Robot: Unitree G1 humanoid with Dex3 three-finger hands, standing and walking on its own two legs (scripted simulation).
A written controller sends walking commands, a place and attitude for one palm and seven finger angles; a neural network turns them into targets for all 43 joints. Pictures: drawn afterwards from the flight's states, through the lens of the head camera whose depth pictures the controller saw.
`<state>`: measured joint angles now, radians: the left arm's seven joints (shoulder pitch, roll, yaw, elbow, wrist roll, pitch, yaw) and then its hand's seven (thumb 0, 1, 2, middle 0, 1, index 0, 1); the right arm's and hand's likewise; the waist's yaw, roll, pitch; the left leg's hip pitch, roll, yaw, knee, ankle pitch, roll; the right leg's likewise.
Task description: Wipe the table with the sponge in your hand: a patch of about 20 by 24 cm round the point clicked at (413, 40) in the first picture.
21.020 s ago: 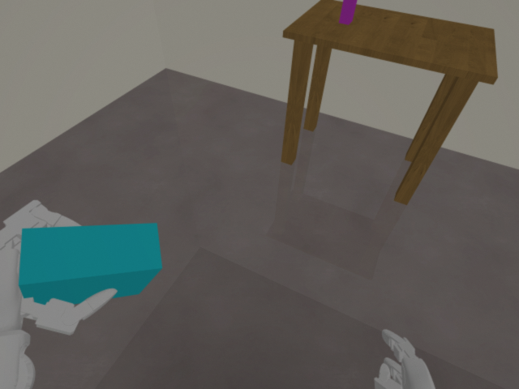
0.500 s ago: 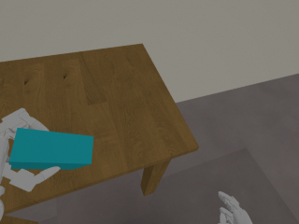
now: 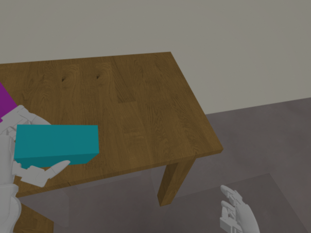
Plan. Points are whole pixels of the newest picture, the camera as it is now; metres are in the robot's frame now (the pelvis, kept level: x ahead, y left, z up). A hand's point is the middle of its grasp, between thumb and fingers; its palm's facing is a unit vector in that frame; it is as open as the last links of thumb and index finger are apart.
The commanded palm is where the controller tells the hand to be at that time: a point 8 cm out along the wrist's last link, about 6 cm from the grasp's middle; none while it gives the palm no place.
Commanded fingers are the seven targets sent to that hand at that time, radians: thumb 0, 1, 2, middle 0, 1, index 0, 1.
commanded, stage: come to a stop and stand still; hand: left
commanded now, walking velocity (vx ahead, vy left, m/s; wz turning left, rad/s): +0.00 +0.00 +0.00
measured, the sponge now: (70, 147) +0.24 +0.22 +0.12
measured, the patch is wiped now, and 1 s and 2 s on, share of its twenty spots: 0.00 0.00 0.00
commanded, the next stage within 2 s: look again from close up in 1.12 s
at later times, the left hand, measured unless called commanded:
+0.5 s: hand (55, 123) +0.25 +0.23 +0.19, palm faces +0.37 -0.86 -0.36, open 9.8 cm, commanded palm +0.18 +0.26 +0.18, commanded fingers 0.00 0.10 1.30 -1.20 -1.60 -1.20 -1.60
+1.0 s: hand (70, 111) +0.29 +0.23 +0.17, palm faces +0.29 -0.89 -0.36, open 9.8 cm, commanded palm +0.24 +0.27 +0.18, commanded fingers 0.00 0.10 1.30 -1.20 -1.60 -1.20 -1.60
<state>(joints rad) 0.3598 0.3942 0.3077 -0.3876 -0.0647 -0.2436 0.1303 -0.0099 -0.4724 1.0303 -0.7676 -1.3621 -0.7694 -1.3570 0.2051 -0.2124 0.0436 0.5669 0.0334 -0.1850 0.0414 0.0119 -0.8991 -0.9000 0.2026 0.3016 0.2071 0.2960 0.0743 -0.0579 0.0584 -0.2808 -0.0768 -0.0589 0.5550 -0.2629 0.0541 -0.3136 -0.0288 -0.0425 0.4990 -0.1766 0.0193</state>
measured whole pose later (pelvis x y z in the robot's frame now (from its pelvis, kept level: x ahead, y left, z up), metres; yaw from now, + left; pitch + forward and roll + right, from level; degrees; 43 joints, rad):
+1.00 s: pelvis +0.05 +0.00 +0.01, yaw -5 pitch +0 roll -1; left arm 0.42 0.39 0.37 -0.49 -0.05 -0.28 0.09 -0.01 -0.47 1.03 -0.77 -1.36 -0.77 -1.36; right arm 0.15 -0.18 0.00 0.59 0.03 -0.16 0.00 0.01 -0.90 -0.90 0.20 0.30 0.21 0.30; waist 0.02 -0.05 0.06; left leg -0.17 -0.04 0.01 0.49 -0.33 0.05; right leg -0.23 0.01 0.03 0.45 -0.22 0.02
